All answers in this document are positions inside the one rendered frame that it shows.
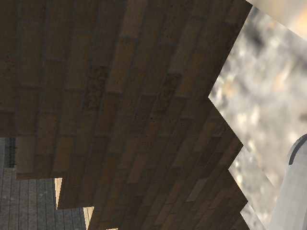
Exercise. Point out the right robot thigh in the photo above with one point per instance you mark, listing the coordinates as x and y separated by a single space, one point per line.
290 209

